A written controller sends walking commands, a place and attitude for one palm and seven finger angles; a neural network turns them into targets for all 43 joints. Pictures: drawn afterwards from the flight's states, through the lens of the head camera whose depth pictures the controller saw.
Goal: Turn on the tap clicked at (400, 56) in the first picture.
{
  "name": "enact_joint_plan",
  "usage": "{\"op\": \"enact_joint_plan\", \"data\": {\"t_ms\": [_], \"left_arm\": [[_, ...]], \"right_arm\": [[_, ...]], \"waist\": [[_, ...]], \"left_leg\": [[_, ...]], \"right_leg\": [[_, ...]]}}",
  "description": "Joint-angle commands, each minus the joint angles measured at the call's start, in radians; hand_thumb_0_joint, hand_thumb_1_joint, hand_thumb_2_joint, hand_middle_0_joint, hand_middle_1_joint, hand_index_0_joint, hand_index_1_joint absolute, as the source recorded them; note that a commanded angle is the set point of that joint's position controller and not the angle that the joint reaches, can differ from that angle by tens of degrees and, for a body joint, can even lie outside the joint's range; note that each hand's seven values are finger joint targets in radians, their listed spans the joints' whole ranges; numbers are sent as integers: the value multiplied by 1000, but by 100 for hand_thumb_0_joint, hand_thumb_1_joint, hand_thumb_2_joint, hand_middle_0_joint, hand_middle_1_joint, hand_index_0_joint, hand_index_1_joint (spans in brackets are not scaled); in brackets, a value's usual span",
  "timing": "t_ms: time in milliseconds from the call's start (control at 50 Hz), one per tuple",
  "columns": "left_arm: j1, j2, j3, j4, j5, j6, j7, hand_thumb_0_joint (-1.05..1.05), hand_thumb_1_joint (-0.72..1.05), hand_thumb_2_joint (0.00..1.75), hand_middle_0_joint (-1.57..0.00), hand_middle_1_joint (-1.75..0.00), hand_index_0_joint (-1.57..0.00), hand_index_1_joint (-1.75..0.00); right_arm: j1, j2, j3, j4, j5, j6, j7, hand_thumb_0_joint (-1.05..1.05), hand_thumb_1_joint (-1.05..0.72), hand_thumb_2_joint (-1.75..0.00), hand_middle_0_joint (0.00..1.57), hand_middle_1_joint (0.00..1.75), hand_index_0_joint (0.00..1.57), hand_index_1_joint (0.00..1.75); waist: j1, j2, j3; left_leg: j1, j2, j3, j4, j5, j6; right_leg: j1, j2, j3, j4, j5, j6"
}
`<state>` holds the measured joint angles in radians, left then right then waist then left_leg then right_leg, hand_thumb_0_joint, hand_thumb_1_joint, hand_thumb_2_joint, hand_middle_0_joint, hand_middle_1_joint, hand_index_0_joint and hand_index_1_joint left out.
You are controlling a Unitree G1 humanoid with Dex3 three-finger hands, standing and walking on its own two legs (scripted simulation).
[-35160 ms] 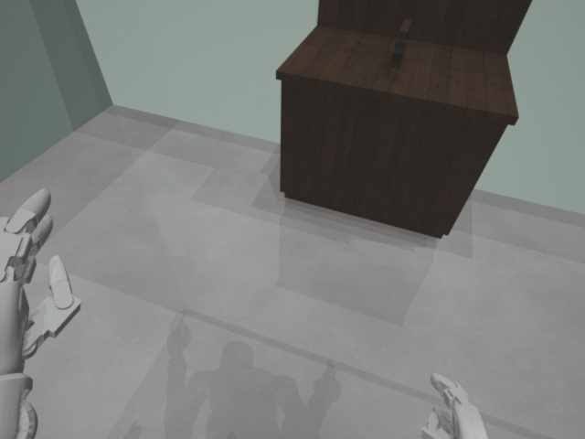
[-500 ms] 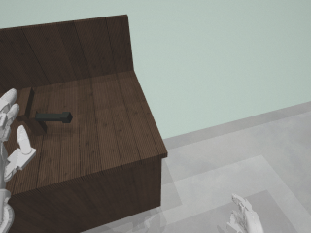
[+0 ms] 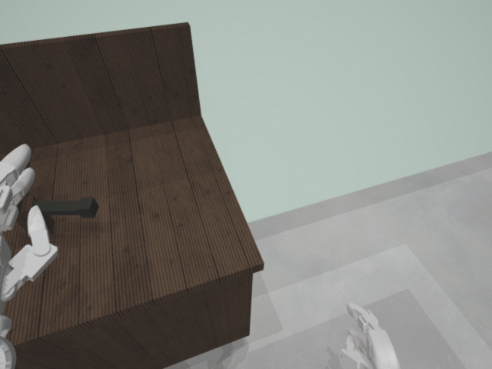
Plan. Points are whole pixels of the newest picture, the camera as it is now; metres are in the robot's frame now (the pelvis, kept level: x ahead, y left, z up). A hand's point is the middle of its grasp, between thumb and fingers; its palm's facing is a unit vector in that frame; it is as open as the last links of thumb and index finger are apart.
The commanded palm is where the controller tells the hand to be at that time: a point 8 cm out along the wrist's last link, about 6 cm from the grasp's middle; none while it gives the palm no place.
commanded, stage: come to a stop and stand still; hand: left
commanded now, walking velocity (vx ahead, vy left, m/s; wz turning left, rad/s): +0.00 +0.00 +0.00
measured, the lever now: (87, 207) +0.39 +0.33 +0.01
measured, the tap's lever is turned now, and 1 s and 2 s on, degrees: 71 71 71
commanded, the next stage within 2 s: look again from close up in 1.18 s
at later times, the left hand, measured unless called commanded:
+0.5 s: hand out of the picture +0.22 +0.29 +0.19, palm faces +0.39 -0.83 -0.39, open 7.4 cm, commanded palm +0.15 +0.32 +0.18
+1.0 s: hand out of the picture +0.22 +0.33 +0.17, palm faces +0.37 -0.85 -0.38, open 7.4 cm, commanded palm +0.16 +0.36 +0.18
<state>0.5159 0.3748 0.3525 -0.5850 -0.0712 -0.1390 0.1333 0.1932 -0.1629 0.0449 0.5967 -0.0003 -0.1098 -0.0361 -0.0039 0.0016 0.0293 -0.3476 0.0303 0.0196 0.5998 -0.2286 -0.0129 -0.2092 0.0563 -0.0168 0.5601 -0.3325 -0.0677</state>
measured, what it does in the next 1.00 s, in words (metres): shifts its weight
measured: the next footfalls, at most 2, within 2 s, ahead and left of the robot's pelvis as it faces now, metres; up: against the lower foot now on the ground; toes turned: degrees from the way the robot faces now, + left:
none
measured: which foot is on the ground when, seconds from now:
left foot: down 0.00-1.00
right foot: down 0.00-1.00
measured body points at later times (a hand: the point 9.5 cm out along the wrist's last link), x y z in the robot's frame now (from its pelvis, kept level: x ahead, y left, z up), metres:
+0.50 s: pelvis -0.02 +0.04 +0.01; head +0.00 +0.04 +0.46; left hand +0.20 +0.34 +0.22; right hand +0.17 -0.20 -0.06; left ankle +0.04 +0.13 -0.73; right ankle -0.02 -0.08 -0.73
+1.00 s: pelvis +0.00 +0.08 +0.01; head +0.02 +0.11 +0.46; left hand +0.20 +0.37 +0.19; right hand +0.18 -0.13 -0.06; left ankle +0.04 +0.13 -0.73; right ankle -0.02 -0.08 -0.73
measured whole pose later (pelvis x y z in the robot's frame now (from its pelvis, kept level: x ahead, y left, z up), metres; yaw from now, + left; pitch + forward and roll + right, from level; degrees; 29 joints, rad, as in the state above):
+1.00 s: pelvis +0.00 +0.08 +0.01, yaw +0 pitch +0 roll -2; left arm 0.39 0.38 0.36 -0.44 -0.01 -0.23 0.09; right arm 0.20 -0.16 0.04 0.59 0.00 -0.15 -0.02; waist 0.02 -0.04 0.04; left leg -0.29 -0.05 0.05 0.44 -0.17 0.09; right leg -0.16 -0.01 0.03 0.39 -0.23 0.03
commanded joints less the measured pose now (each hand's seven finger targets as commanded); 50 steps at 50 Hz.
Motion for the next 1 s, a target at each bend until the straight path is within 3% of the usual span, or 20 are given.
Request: {"op": "enact_joint_plan", "data": {"t_ms": [0,40,80,160,220,260,280,300,320,340,380,420,480,500,520,560,620,720,760,980], "left_arm": [[-89,164,122,-114,-12,-45,37,0,90,90,-20,-30,-20,-30],[-122,156,94,-55,-4,-28,32,0,90,90,-20,-30,-20,-30],[-135,143,65,-60,2,-13,28,0,90,90,-20,-30,-20,-30],[-154,146,40,-155,2,-11,31,0,90,90,-20,-30,-20,-30],[-122,184,77,-179,-4,-18,38,0,90,90,-20,-30,-20,-30],[-99,177,85,-164,-5,-22,40,0,90,90,-20,-30,-20,-30],[-1144,941,654,-346,148,-140,26,0,90,90,-20,-30,-20,-30],[-640,358,260,192,62,-114,-19,0,90,90,-20,-30,-20,-30],[-457,215,180,216,26,-97,-29,0,90,90,-20,-30,-20,-30],[-409,201,129,159,21,-117,-45,0,90,90,-20,-30,-20,-30],[-226,128,48,52,5,-121,-56,0,90,90,-20,-30,-20,-30],[-78,101,24,34,-4,-112,-54,0,90,90,-20,-30,-20,-30],[-115,197,114,-9,5,-115,-41,0,90,90,-20,-30,-20,-30],[-139,207,133,-7,7,-120,-40,0,90,90,-20,-30,-20,-30],[-197,254,168,-51,13,-125,-33,0,90,90,-20,-30,-20,-30],[-252,225,153,-61,23,-144,-33,0,90,90,-20,-30,-20,-30],[-348,245,160,-132,47,-170,-31,0,90,90,-20,-30,-20,-30],[-240,160,105,-113,52,-177,-30,0,90,90,-20,-30,-20,-30],[-213,137,84,-96,55,-171,-28,0,90,90,-20,-30,-20,-30],[-213,174,108,-128,47,-160,-25,0,90,90,-20,-30,-20,-30]], "right_arm": [[-83,-134,-45,-115,2,-50,-34,0,-90,-90,20,30,20,30],[-99,-148,-51,-119,8,-48,-51,0,-90,-90,20,30,20,30],[-99,-149,-51,-127,10,-35,-51,0,-90,-90,20,30,20,30],[-120,-153,-53,-139,8,-31,-49,0,-90,-90,20,30,20,30],[-129,-155,-54,-136,5,-24,-50,0,-90,-90,20,30,20,30],[-121,-152,-54,-143,2,-23,-52,0,-90,-90,20,30,20,30],[9,-196,-91,-167,-17,-64,-40,0,-90,-90,20,30,20,30],[-69,-82,-40,-107,6,-60,-31,0,-90,-90,20,30,20,30],[-65,-154,-104,-134,26,-58,-21,0,-90,-90,20,30,20,30],[-38,-179,-105,-147,22,-60,-7,0,-90,-90,20,30,20,30],[-62,-179,-105,-183,31,-56,25,0,-90,-90,20,30,20,30],[-86,-167,-98,-192,35,-52,34,0,-90,-90,20,30,20,30],[-98,-171,-89,-211,22,-50,9,0,-90,-90,20,30,20,30],[-96,-169,-86,-211,19,-50,-2,0,-90,-90,20,30,20,30],[-109,-175,-84,-206,19,-47,-12,0,-90,-90,20,30,20,30],[-96,-168,-82,-209,15,-56,-23,0,-90,-90,20,30,20,30],[-100,-160,-73,-199,12,-82,-26,0,-90,-90,20,30,20,30],[-61,-152,-77,-169,9,-121,-3,0,-90,-90,20,30,20,30],[-47,-162,-81,-162,7,-119,2,0,-90,-90,20,30,20,30],[-59,-156,-76,-168,2,-85,-6,0,-90,-90,20,30,20,30]], "waist": [[18,16,-173],[24,7,-192],[23,18,-213],[24,48,-187],[25,84,-147],[23,65,-130],[33,-62,148],[16,-44,-108],[46,169,-169],[38,191,-223],[53,100,-208],[56,-10,-186],[43,-117,-104],[36,-115,-78],[31,-63,-63],[25,44,-64],[32,215,-92],[31,136,-135],[27,88,-111],[21,107,-177]], "left_leg": [[144,46,-64,-101,287,14],[238,86,-75,-110,441,36],[250,79,-64,-92,494,40],[218,69,-77,-139,363,37],[160,60,-99,-188,180,35],[135,55,-108,-204,112,33],[-5,44,-20,-47,172,52],[151,-42,-42,-93,245,51],[255,-1,-10,-139,269,32],[233,21,-15,-111,283,39],[207,28,-33,-135,274,48],[197,42,-50,-173,174,50],[152,42,-79,-225,-63,41],[146,39,-84,-236,-105,40],[143,45,-97,-256,-138,43],[99,71,-139,-323,-251,59],[-16,120,-190,-412,-404,86],[66,112,-190,-375,-299,59],[65,109,-189,-365,-260,51],[208,86,-139,-278,140,3]], "right_leg": [[58,-167,157,-157,489,19],[36,-122,117,-151,498,66],[61,-119,102,-161,554,79],[64,-118,105,-200,413,70],[49,-118,122,-249,258,56],[42,-115,124,-263,216,50],[-199,-158,172,-398,365,144],[-92,-188,206,-271,379,36],[-22,-161,221,-194,493,24],[34,-150,193,-169,476,56],[55,-134,161,-179,387,84],[27,-122,125,-199,248,73],[-66,-114,137,-280,-16,50],[-97,-112,140,-297,-77,44],[-115,-107,128,-288,-109,43],[-64,-80,96,-223,-81,45],[84,-57,43,-84,21,56],[76,-71,40,-133,65,46],[62,-73,47,-155,81,44],[58,-88,35,-187,199,39]]}}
